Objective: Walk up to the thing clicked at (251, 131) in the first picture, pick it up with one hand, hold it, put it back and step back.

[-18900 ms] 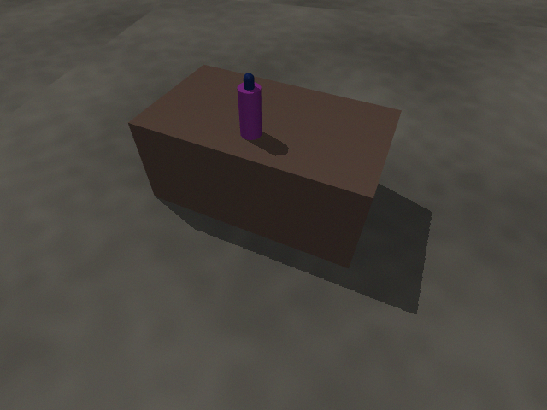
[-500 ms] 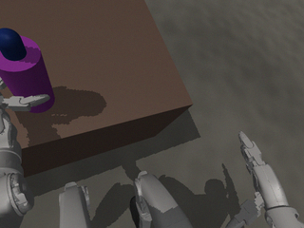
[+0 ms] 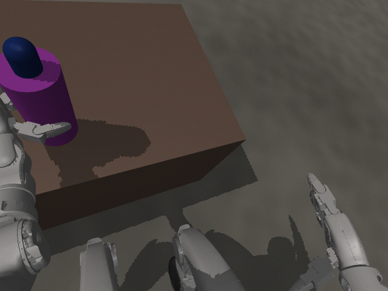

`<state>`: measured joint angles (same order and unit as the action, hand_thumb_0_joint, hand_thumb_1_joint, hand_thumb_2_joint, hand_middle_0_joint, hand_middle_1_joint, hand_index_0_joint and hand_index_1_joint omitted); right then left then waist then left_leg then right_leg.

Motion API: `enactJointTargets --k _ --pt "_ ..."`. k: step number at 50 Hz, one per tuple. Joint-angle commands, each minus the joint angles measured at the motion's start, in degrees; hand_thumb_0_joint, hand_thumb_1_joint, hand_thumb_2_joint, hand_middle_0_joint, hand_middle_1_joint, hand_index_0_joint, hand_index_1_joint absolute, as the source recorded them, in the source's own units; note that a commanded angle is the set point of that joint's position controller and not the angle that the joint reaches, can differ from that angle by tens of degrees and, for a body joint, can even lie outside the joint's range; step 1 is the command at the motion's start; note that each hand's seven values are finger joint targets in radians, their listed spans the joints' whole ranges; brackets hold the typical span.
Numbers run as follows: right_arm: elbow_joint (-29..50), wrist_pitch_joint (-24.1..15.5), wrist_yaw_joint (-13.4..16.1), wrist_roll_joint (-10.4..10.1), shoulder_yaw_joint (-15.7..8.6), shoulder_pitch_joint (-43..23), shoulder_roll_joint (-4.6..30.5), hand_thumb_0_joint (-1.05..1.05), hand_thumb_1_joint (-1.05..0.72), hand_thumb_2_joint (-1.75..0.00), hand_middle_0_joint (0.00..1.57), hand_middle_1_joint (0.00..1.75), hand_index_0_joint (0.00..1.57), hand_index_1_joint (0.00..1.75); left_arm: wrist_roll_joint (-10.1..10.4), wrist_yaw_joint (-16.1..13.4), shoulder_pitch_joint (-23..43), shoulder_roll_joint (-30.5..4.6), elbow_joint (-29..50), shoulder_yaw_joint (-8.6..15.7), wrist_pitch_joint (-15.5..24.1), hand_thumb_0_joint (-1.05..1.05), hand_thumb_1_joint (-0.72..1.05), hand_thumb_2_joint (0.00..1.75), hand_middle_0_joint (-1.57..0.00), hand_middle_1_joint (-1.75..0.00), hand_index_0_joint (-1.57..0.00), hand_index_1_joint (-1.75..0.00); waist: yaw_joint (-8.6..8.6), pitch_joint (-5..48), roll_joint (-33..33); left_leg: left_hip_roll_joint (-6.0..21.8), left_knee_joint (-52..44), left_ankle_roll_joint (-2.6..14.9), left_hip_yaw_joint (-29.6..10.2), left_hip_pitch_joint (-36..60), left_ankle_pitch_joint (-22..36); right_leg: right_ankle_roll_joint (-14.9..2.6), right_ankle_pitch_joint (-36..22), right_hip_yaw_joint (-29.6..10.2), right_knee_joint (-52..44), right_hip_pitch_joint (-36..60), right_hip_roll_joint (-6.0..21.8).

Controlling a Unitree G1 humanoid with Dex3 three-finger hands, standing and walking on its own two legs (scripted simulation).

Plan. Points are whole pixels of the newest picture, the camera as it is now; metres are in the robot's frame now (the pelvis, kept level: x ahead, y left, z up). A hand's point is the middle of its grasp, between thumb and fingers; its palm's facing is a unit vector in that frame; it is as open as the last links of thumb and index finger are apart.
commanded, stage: settle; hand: left
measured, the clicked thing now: (41, 96) +0.51 +0.19 +0.01
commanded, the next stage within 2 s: lift in 0.72 s
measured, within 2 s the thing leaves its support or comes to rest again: neither
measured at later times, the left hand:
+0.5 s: hand (22, 97) +0.50 +0.22 +0.01, palm faces +0.24 -0.97 -0.01, open 11.7 cm
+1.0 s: hand (14, 91) +0.49 +0.22 +0.04, palm faces +0.24 -0.97 -0.01, open 11.7 cm
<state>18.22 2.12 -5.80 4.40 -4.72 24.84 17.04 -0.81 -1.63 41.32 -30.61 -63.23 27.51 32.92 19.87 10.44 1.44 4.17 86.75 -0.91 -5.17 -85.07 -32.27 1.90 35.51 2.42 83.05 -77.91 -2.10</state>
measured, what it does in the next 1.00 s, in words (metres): stands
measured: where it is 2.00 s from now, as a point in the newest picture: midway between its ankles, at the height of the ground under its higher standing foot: outside the picture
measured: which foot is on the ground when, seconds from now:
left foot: down 0.00-1.00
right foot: down 0.00-1.00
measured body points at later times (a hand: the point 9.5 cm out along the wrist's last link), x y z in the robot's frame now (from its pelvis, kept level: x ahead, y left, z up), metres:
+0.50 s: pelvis +0.00 +0.00 +0.03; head +0.16 +0.07 +0.44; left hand +0.48 +0.27 +0.02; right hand +0.17 -0.26 +0.08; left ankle +0.05 +0.12 -0.57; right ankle +0.03 -0.14 -0.57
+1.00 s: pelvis +0.01 +0.00 +0.04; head +0.16 +0.06 +0.47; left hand +0.48 +0.27 +0.05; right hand +0.18 -0.26 +0.08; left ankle +0.05 +0.12 -0.57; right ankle +0.03 -0.14 -0.57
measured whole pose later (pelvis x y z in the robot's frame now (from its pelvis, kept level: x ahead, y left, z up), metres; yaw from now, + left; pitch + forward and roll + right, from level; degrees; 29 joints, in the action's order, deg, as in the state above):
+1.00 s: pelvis +0.01 +0.00 +0.04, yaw +1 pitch +26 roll -5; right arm 8.4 3.0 -4.3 3.9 -3.7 23.3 15.4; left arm 1.9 0.1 38.4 -26.2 -61.0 25.4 31.6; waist 15.0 9.5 0.6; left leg 4.0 76.6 -0.7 -3.4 -73.2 -30.0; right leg 2.0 32.9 1.2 73.2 -66.8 -1.7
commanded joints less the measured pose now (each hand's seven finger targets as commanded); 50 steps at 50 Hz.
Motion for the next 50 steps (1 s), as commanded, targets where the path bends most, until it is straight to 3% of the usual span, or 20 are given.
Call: enactJointTargets --k 1,5,8,13,18,22,23,25,29,31,32,33,38,41,43,45,47,50 --pt "9.1 -2.4 1.6 -0.4 -7.0 2.5 9.8 0.00 0.52 -0.05 0.05 0.05 0.05 0.05 0.5 0.0 20.6 -11.2 10.2 0.3 2.7 0.00 -0.25 1.00 -1.11 -1.19 -1.13 -1.20 -1.39 29.9 -18.5 -1.3 -11.0 1.53 0.7 34.1 19.5 -2.76 -19.9 0.3 -11.4 11.1 -1.4" --pt "6.4 -2.3 1.5 -0.7 -6.8 1.7 9.1 0.00 0.53 -0.05 0.05 0.05 0.05 0.05 1.0 0.0 18.2 -9.6 6.6 0.3 2.4 0.00 -0.23 1.01 -1.11 -1.20 -1.13 -1.20 -1.91 25.7 -15.6 -1.5 -12.8 1.69 0.7 31.0 15.9 -2.76 -17.3 0.3 -12.6 11.8 -1.3" --pt "8.0 -2.7 1.7 -0.9 -7.2 1.4 9.8 0.00 0.53 -0.05 0.05 0.05 0.05 0.05 1.4 0.2 20.5 -9.7 8.1 0.1 3.2 0.00 -0.22 1.00 -1.11 -1.20 -1.14 -1.20 -1.32 28.4 -14.2 -1.6 -13.0 1.97 0.9 31.9 16.7 -2.59 -18.5 0.0 -13.4 13.7 -1.4" --pt "7.8 -3.2 2.2 -1.1 -6.7 1.2 9.4 0.00 0.52 -0.05 0.05 0.05 0.05 0.05 2.0 0.7 23.5 -10.3 10.4 -0.1 4.5 0.00 -0.24 1.03 -1.14 -1.24 -1.17 -1.24 -1.88 30.9 -15.0 -1.7 -13.7 1.73 1.0 34.7 18.6 -2.67 -20.2 0.1 -13.5 15.3 -1.4" --pt "3.9 -2.7 2.2 -0.6 -6.1 2.6 8.8 0.00 0.52 -0.06 0.05 0.05 0.05 0.05 1.4 0.8 22.2 -10.8 9.2 -0.4 4.3 0.00 -0.23 1.08 -1.16 -1.26 -1.18 -1.27 -2.42 29.6 -17.0 -1.7 -14.5 1.50 1.2 36.9 19.7 -2.74 -20.5 0.2 -14.3 14.9 -1.3" --pt "3.9 -2.5 2.2 -0.5 -5.9 1.5 8.7 0.00 0.52 -0.06 0.05 0.05 0.05 0.05 1.7 0.8 22.9 -10.5 11.4 -0.5 4.2 0.00 -0.21 1.09 -1.17 -1.28 -1.19 -1.28 -3.34 30.2 -18.8 -1.6 -15.8 1.06 0.9 39.0 19.7 -2.99 -19.6 0.5 -14.5 14.6 -1.2" --pt "2.7 -2.4 2.2 -0.4 -6.5 1.2 9.1 0.00 0.52 -0.05 0.05 0.05 0.05 0.05 1.4 0.5 23.2 -12.2 13.1 0.1 4.3 0.00 -0.21 1.09 -1.17 -1.27 -1.19 -1.28 -4.16 30.0 -19.2 -1.6 -16.1 1.04 1.1 39.1 18.5 -3.06 -18.6 0.3 -14.6 14.4 -1.2" --pt "2.0 -2.3 2.2 -0.3 -6.2 0.4 8.6 0.00 0.52 -0.05 0.05 0.05 0.05 0.05 1.9 0.7 22.8 -9.2 11.0 -1.1 3.9 0.00 -0.20 1.10 -1.17 -1.28 -1.19 -1.29 -3.52 28.0 -19.0 -1.4 -16.9 0.84 0.7 38.7 17.7 -3.23 -17.3 0.8 -14.8 13.2 -1.3" --pt "2.0 -2.6 2.5 -0.6 -5.4 0.0 8.0 0.00 0.52 -0.06 0.05 0.05 0.05 0.05 2.1 0.4 22.5 -10.0 12.7 -0.7 3.7 0.00 -0.25 1.10 -1.19 -1.30 -1.21 -1.30 -3.67 28.3 -16.2 -1.6 -16.9 1.41 1.3 37.0 16.6 -2.68 -18.3 -0.3 -16.5 17.0 -1.0" --pt "0.9 -2.5 2.5 -0.7 -5.1 0.1 7.7 0.00 0.52 -0.06 0.05 0.05 0.05 0.05 2.4 1.1 20.2 -7.4 9.2 -1.8 3.2 0.00 -0.25 1.10 -1.19 -1.30 -1.21 -1.30 -3.63 27.1 -15.1 -1.5 -17.4 1.38 1.1 37.3 17.3 -2.79 -18.6 0.3 -16.5 16.4 -1.2" --pt "0.7 -2.6 2.6 -0.7 -5.0 -0.3 7.7 0.00 0.52 -0.06 0.05 0.05 0.05 0.05 2.6 1.3 20.6 -7.4 9.0 -2.0 3.2 0.00 -0.22 1.11 -1.19 -1.30 -1.21 -1.31 -3.64 26.6 -15.0 -1.5 -17.6 1.31 0.9 37.1 17.4 -2.81 -18.4 0.5 -16.4 15.9 -1.3" --pt "2.2 -2.6 2.7 -0.7 -5.8 -0.6 8.8 0.00 0.52 -0.06 0.05 0.05 0.05 0.05 2.8 1.2 21.0 -9.0 10.8 -0.5 3.3 0.00 -0.24 1.11 -1.19 -1.30 -1.22 -1.31 -4.00 29.3 -14.5 -1.3 -17.6 1.29 0.8 38.7 19.1 -2.83 -19.6 0.8 -16.4 17.0 -1.4" --pt "0.5 -2.2 2.5 -0.7 -5.4 1.2 8.1 0.00 0.52 -0.05 0.05 0.05 0.05 0.05 2.7 1.5 21.1 -9.1 12.1 -0.8 3.2 0.00 -0.22 1.11 -1.20 -1.31 -1.22 -1.31 -4.39 29.4 -16.0 -1.2 -17.5 0.99 0.8 41.2 24.8 -3.05 -23.1 0.8 -15.8 17.3 -1.3" --pt "0.8 -2.4 2.7 -0.8 -5.8 0.9 8.6 0.00 0.53 -0.05 0.05 0.05 0.05 0.05 3.4 1.8 19.7 -7.0 10.9 -1.4 3.2 0.00 -0.21 1.15 -1.21 -1.33 -1.23 -1.34 -3.88 28.1 -14.6 -1.3 -18.0 1.15 0.9 40.6 22.7 -2.87 -22.2 0.7 -16.7 17.7 -1.3" --pt "-0.8 -2.4 2.5 -0.8 -5.3 1.3 7.9 0.00 0.50 -0.06 0.05 0.05 0.05 0.05 3.2 1.5 21.0 -9.4 14.3 -0.5 3.6 0.00 -0.17 1.08 -1.19 -1.32 -1.23 -1.31 -5.00 28.7 -15.9 -1.6 -18.0 1.32 1.4 40.5 22.2 -2.77 -22.4 0.2 -17.0 18.7 -1.1" --pt "1.5 -2.3 2.7 -0.9 -6.6 0.9 8.8 0.00 0.50 -0.06 0.05 0.05 0.05 0.05 3.2 1.6 19.7 -7.8 14.6 -1.1 3.2 0.00 -0.20 1.06 -1.19 -1.31 -1.23 -1.30 -4.77 30.3 -15.3 -1.5 -18.5 1.32 1.5 41.5 22.7 -2.72 -23.0 0.2 -17.5 20.1 -1.1" --pt "1.2 -2.0 2.8 -1.0 -6.3 1.4 8.6 0.00 0.50 -0.06 0.05 0.05 0.05 0.05 3.3 2.1 17.1 -6.2 13.9 -2.2 2.6 0.00 -0.22 1.05 -1.18 -1.30 -1.22 -1.29 -5.24 30.5 -14.9 -1.6 -18.9 1.24 1.6 42.9 23.3 -2.65 -23.6 0.1 -18.1 21.1 -1.0" --pt "-0.9 -1.9 2.9 -1.0 -6.0 1.0 8.2 0.00 0.50 -0.06 0.05 0.05 0.05 0.05 3.7 2.0 17.3 -6.9 18.1 -1.6 2.3 0.00 -0.21 1.04 -1.18 -1.30 -1.22 -1.29 -6.88 30.2 -16.3 -1.5 -19.9 0.93 1.5 44.2 23.8 -2.80 -23.0 0.3 -18.5 21.0 -1.1"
